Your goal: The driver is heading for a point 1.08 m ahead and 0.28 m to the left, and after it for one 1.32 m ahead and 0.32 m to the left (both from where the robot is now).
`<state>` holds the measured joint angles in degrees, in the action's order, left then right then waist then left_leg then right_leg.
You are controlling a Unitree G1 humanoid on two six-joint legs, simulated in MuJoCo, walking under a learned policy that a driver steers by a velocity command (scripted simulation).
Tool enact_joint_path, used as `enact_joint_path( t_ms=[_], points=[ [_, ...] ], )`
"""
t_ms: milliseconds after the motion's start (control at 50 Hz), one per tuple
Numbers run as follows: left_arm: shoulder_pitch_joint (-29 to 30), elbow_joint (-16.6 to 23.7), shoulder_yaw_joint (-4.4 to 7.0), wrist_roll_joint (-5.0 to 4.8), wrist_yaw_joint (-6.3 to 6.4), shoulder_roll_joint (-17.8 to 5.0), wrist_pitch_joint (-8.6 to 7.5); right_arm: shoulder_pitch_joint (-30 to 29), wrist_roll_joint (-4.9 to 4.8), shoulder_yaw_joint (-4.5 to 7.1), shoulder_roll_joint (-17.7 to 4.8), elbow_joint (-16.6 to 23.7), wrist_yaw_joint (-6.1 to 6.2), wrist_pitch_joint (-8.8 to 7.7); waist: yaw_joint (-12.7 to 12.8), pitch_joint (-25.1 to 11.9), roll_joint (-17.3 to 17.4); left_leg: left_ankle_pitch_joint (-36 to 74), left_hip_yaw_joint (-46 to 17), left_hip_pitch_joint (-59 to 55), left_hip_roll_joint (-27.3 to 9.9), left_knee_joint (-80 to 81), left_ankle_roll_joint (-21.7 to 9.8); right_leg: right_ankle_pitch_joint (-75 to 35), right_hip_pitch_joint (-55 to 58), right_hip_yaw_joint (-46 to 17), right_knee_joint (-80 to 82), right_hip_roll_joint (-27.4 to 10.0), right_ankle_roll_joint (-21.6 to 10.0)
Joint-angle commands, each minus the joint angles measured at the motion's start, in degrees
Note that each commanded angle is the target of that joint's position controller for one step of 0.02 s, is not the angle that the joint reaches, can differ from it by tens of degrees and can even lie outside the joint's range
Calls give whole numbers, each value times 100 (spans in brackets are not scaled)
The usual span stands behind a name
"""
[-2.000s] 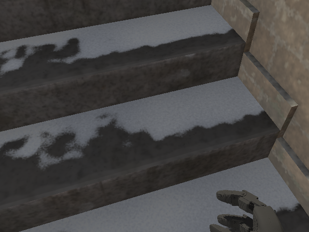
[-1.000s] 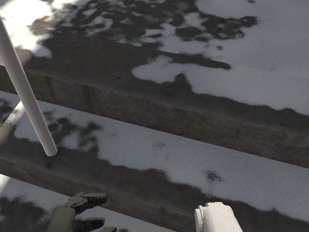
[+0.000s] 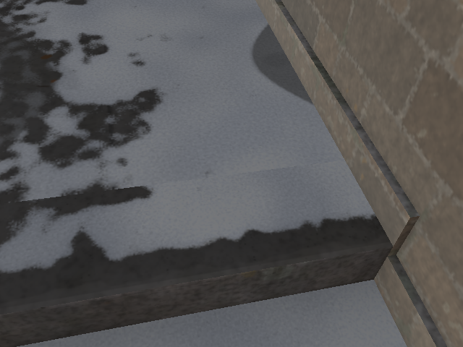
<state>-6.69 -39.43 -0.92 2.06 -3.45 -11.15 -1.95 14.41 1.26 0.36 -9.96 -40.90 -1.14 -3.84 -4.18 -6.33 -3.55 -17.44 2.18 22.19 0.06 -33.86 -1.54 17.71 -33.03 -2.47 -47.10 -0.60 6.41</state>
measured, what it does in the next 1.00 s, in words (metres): climbs, turning left: right foot, then left foot 0.16 m higher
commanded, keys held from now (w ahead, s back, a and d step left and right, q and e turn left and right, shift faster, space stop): q+shift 0.12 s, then w+q+shift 0.44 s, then w+e+shift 0.44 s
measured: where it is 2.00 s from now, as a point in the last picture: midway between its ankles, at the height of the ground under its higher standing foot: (19, 117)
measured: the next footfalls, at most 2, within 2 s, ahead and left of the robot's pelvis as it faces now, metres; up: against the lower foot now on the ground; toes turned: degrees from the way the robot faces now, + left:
right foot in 0.04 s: +0.08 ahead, -0.12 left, +0.00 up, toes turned +2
left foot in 0.72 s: +0.30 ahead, +0.46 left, +0.16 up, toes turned +39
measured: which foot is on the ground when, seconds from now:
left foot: down 0.00-0.06, up 0.08-0.70, down 0.72-1.00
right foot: up 0.00-0.02, down 0.04-0.74, up 0.76-1.00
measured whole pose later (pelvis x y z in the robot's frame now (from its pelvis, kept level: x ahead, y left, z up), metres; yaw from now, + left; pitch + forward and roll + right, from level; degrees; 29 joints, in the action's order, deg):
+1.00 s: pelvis +0.32 +0.37 +0.14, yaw +23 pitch +1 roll +0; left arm -8.5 -44.1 2.7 -0.1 -2.3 -8.0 -2.7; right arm 22.8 1.9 3.6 -10.3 -51.2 -1.0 -6.0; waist -0.2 -0.4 -2.4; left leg -26.6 15.0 18.4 -5.3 -44.9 -2.1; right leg 4.5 -60.2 0.2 -117.5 2.1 -6.6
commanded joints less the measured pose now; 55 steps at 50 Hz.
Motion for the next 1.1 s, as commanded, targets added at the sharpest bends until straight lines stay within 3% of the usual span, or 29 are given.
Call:
enact_joint_path(
  t_ms=[20,40,60,100,140,180,240,340,360,440,580,640,680,700,720,740,760,780,800,820,840,860,900,920,960,980,1000,1060,1100],
  points=[
    [180,751,373,-150,311,-818,-156,-467,-92,335,-927,338,-72,-201,454,-177,1329,2368,-2410,-779,-1563,916,-1536,-1137,932,178,1699,147,-687],
    [138,872,424,-126,430,-813,-224,-424,-123,275,-669,231,-110,-226,558,-244,1426,2336,-2437,-649,-1413,686,-1288,-1946,1461,-35,1796,-120,-1085],
    [150,1025,500,-91,503,-1025,-316,-218,-121,207,-361,294,-16,-230,406,-792,680,1569,-1826,69,-855,5,-786,-3751,2699,-319,1409,-748,-1894],
    [-1004,752,724,0,594,-1198,-401,-994,26,238,-689,619,6,-170,981,-666,-916,-1568,-375,2269,412,-2136,374,-3262,3889,-2448,2666,-2387,-3377],
    [-632,596,598,88,657,-736,-489,-479,7,352,-837,215,51,15,610,-306,-300,-946,-969,2659,-264,-5155,396,-70,2627,-2154,3085,-2432,-2633],
    [-415,467,295,-12,601,-240,-481,-501,28,401,-773,41,-50,57,549,285,-456,173,-1018,3762,-22,-5502,76,2275,2403,-1768,3499,-1995,-2081],
    [-1099,-48,233,258,518,-330,-245,-1155,-40,214,-278,86,-284,-84,842,175,-267,421,-736,4480,103,-5928,-208,2011,2585,-776,3368,-1728,-1844],
    [-1058,-483,-23,173,181,-161,-434,-805,8,218,-433,-492,-474,-104,483,53,-231,1430,-692,4535,-548,-6529,-439,1039,2313,165,3771,-2014,-1956],
    [-1509,-687,429,-43,510,-812,-704,-958,-34,381,-443,257,-281,186,246,119,452,1073,-386,4009,-363,-6600,-184,1930,2286,90,3749,-2157,-1518],
    [-1767,-1103,560,98,570,-972,-926,-1404,119,512,-451,824,54,586,311,1105,-206,98,-629,5464,-596,-7543,-150,2702,2957,190,4140,-2649,-1326],
    [-2479,-1627,567,281,473,-681,-858,-2534,49,480,-104,1443,157,720,639,1729,-412,-1349,-1068,7438,-564,-8596,-663,1172,4833,1030,4271,-3002,-1231],
    [-2583,-1759,553,175,528,-862,-803,-3427,-83,281,0,1956,198,514,733,2165,-264,-2340,-685,8055,-683,-7738,-901,925,5113,1552,4967,-2734,-1199],
    [-1705,-1711,416,-122,562,-672,-596,-3191,-322,53,102,2143,-26,424,283,2549,102,-1624,745,4691,-923,-4359,-1137,-335,2601,2469,6098,-1900,-1298],
    [-1889,-1608,355,-426,560,-598,-543,-2235,-230,109,41,1720,-174,381,276,1506,451,-372,1492,1121,-395,-4018,-1223,-3715,1157,2125,5380,-1594,-1654],
    [-2085,-1488,511,-432,411,-1480,-617,-105,-289,362,-171,1262,-99,339,-602,-27,-504,-88,1285,-1610,426,-4240,-1085,-8541,1116,1619,3135,-1774,-1799],
    [-1694,-1259,846,-458,267,-2456,-748,1755,-200,584,-637,787,-19,462,-1620,-1530,-1082,-690,-10,-2844,515,-3367,-1009,-9230,1570,1059,790,-1653,-1512],
    [-1332,-651,703,-656,-3,-1511,-850,1902,-39,946,-2167,617,31,434,-1362,-2446,1383,-1839,-3747,-3840,-1337,-755,-906,-3882,44,387,-1962,-409,-914],
    [-1331,-534,682,-500,-107,-990,-941,1495,-14,1055,-2433,686,55,354,-928,-3244,1935,-3009,-4943,-3288,-1985,978,-180,-1187,480,-1136,-4086,328,-885],
    [-1529,-478,642,-477,21,-312,-843,930,79,1002,-2316,645,67,189,-417,-2742,1783,-3164,-4928,-2522,-2231,1318,319,-1403,8,-1796,-5570,383,-751],
    [-1261,-181,636,-426,155,-8,-744,701,61,956,-2043,429,110,132,18,-1756,1092,-2533,-4670,-1698,-2278,1312,340,-1488,-419,-1239,-6050,66,-667],
    [-1423,-152,621,-275,226,59,-674,-8,58,808,-1526,350,104,70,451,-1177,1363,-1969,-3976,-1087,-2171,806,-55,-1842,-688,-706,-6318,-215,-754],
    [-1206,-189,559,-19,198,233,-561,-380,-24,568,-809,216,-7,-5,626,-422,1339,-2257,-3142,-282,-1965,264,-202,-2126,-1156,-555,-6408,-376,-925],
    [-557,41,468,-1,152,420,-439,14,116,371,-256,-204,-94,-101,627,68,1000,-2025,-2431,-93,-2034,606,-551,-1778,-2162,-440,-7183,-389,-1251],
    [-73,-14,490,34,110,178,-307,378,126,331,-211,-409,-67,-221,450,311,481,-1516,-2244,-53,-2169,888,-435,-1523,-2517,-424,-7276,-349,-1263],
    [278,60,302,-101,127,456,-170,575,62,272,-75,-772,28,-403,553,652,398,-38,-1227,-388,-2267,1318,37,-1286,-3280,-597,-7022,-188,-1213],
    [97,-75,286,-365,167,612,-146,634,50,231,82,-905,51,-397,566,550,656,345,-548,-628,-2239,1505,149,-1288,-3428,-567,-7881,179,-1438],
    [-42,-42,282,-408,203,592,-37,570,55,236,-56,-989,12,-423,743,595,745,509,-43,-680,-2091,1684,258,-1129,-3580,-385,-8260,331,-1643],
    [500,378,156,-379,311,715,222,532,-33,203,-127,-1415,-13,-372,1205,1221,378,825,1189,-922,-1289,2145,512,-211,-4379,36,-8043,554,-2195],
    [1137,672,34,-419,379,603,428,1245,-28,109,-218,-1439,51,-246,942,1651,755,1302,1868,-655,-1063,3079,257,93,-4151,1195,-6437,517,-2003]
  ],
)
